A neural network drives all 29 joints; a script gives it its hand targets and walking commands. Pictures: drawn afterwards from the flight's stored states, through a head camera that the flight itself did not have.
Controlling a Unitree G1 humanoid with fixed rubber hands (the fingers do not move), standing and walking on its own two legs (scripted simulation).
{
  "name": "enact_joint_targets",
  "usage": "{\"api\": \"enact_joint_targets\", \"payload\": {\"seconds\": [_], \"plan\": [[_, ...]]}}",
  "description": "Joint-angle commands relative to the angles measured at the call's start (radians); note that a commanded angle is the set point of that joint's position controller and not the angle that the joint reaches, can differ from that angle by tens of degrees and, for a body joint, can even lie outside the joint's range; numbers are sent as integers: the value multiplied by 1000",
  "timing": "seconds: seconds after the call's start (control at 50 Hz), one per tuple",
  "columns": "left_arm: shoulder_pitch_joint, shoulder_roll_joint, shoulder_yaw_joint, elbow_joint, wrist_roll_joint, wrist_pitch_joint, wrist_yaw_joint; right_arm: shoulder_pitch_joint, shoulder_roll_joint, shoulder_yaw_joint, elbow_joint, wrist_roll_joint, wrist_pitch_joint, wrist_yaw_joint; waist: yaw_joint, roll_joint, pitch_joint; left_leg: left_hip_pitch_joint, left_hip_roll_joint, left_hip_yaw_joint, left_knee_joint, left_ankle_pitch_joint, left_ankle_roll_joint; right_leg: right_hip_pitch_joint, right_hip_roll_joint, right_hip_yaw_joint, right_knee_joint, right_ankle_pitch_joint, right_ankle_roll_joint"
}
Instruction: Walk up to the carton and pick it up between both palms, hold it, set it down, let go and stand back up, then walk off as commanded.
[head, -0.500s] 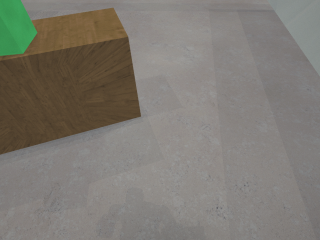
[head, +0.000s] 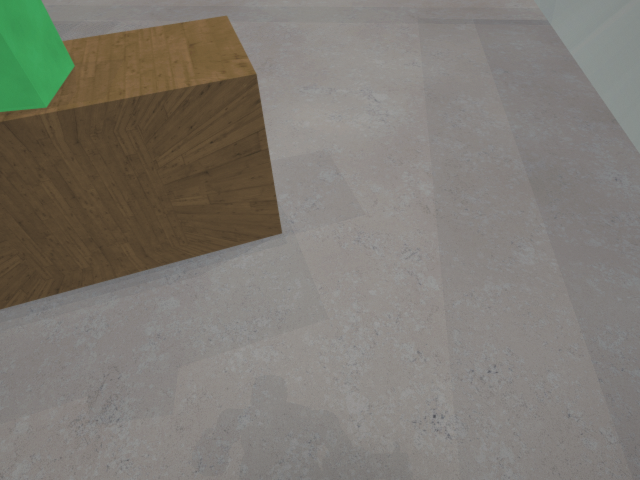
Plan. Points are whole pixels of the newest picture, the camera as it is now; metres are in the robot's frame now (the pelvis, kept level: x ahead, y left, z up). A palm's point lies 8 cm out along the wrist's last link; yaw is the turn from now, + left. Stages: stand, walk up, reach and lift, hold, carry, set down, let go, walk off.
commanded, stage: stand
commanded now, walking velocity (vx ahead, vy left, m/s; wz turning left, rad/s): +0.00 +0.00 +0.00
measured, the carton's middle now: out of the picture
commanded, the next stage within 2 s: none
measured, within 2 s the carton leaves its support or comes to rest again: neither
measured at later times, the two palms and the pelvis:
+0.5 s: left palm out of the picture +0.08 +0.29 -0.11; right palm out of the picture +0.06 -0.28 -0.12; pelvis +0.00 +0.00 +0.00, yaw +0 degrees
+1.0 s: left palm out of the picture +0.08 +0.29 -0.11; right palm out of the picture +0.06 -0.28 -0.12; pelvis +0.00 +0.00 +0.00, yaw +0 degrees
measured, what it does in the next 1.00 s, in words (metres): stands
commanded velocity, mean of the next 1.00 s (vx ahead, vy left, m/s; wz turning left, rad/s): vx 0.00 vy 0.00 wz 0.00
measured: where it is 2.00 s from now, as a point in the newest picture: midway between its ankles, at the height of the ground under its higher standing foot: outside the picture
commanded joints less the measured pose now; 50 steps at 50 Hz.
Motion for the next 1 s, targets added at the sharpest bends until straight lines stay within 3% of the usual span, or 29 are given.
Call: {"api": "enact_joint_targets", "payload": {"seconds": [0.0, 0.98], "plan": [[-78, 216, 43, 11, -2, -44, 8, -91, -200, -49, -26, -11, -42, 6, -4, -52, -81, 118, 100, -103, -127, 44, 59, 73, -138, 158, -253, 11, -29], [-79, 217, 44, 16, -3, -44, 9, -93, -202, -51, -21, -11, -42, 5, -2, -58, -88, 136, 103, -101, -136, 65, 55, 90, -139, 154, -262, 35, -23]]}}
